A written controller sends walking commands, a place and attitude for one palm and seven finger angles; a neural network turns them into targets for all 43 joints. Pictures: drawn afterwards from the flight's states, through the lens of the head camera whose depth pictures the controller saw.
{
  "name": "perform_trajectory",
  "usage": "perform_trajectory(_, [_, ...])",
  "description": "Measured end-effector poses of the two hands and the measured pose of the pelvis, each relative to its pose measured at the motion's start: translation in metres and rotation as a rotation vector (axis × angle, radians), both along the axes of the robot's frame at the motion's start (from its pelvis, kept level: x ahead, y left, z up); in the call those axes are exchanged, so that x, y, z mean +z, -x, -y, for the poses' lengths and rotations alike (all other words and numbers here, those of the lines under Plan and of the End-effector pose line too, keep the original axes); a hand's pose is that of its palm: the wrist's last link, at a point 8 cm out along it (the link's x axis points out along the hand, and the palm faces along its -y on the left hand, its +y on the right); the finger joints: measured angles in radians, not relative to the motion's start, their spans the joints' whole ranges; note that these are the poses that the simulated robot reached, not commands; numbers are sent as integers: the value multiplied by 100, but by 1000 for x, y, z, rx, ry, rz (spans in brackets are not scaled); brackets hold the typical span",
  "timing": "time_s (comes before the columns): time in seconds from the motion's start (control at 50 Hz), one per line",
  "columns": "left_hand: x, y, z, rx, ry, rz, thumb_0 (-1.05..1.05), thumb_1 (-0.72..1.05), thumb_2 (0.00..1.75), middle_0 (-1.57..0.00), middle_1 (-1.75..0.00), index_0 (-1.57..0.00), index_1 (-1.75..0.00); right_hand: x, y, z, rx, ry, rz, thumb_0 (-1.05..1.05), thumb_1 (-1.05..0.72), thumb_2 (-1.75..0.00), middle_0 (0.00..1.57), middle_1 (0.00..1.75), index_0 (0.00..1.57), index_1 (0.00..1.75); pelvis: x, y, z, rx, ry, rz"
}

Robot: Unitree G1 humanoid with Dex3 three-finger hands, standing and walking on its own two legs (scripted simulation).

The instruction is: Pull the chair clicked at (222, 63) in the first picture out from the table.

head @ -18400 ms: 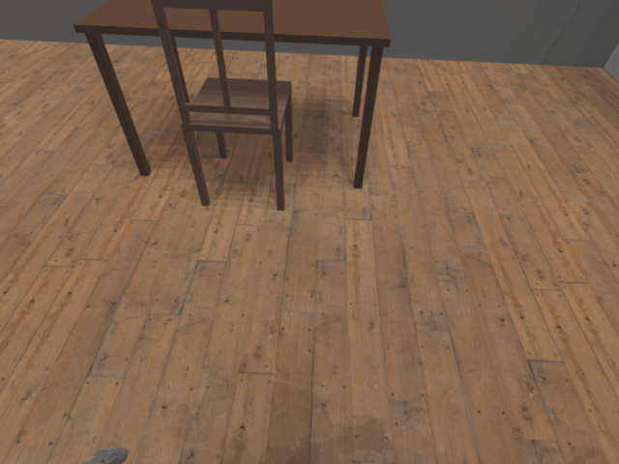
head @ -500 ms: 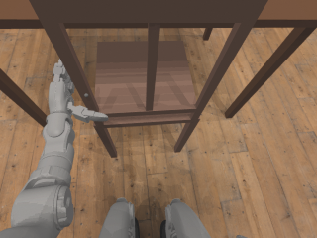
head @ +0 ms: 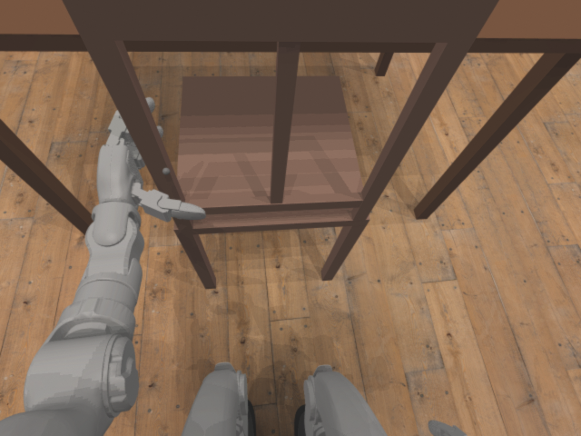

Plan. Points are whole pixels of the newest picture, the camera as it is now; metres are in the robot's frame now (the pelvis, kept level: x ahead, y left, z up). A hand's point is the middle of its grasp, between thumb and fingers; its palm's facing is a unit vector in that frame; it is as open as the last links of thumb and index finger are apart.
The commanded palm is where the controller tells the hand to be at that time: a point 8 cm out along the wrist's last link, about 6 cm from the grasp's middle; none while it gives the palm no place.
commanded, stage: hook a spindle and tug to test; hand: left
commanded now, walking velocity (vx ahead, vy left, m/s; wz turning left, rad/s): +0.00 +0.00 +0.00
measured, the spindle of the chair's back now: (280, 142) +0.50 +0.00 +0.05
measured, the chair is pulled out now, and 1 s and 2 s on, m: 0.00 0.01 0.10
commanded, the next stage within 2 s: step backward, pulling the chair out in 1.18 s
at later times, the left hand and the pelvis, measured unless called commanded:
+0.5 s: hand (168, 168) +0.47 +0.15 +0.03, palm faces +0.06 -1.00 -0.04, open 6.5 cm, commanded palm +0.44 +0.19 +0.03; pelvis +0.00 +0.00 +0.00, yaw +0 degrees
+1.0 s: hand (168, 182) +0.45 +0.15 +0.03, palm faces +0.05 -1.00 -0.02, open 5.7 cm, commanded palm +0.41 +0.20 +0.03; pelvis +0.02 +0.00 +0.01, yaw -1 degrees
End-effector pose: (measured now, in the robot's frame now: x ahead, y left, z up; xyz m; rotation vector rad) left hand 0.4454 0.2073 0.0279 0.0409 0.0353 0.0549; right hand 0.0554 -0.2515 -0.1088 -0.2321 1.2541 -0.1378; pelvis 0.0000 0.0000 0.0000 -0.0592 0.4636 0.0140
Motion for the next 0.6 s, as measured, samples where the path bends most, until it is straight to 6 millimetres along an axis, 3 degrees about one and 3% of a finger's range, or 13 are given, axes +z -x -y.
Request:
perform_trajectory(0.14, [2, 2, -1, 5, 8, 26, -1, -40, 35, -32, -88, -32, -87, 1, 5, 1, -3, 6, -8, 0, -91, -90, 20, 30, 20, 30, 1, 0, 0, 3, 3, 0])
perform_trajectory(0.3, [4, 1, 3, 9, 8, 6, -1, -6, 49, -45, -126, -43, -126, 1, 6, 3, -2, 6, -10, 0, -91, -90, 20, 30, 20, 30, 1, 1, 1, 6, 2, 3])
perform_trajectory(0.54, [0, -3, 3, 3, 0, 16, 1, 58, 77, -50, -144, -48, -143, 0, 7, 5, -2, 13, -14, 0, -91, -90, 20, 30, 20, 30, -1, 2, 2, 3, 1, -4])
perform_trajectory(0.6, [0, -3, 4, 2, 12, 16, 1, 63, 79, -50, -144, -47, -144, 0, 7, 4, -6, 12, -16, 0, -91, -90, 20, 30, 20, 30, -1, 1, 1, 1, 2, -5])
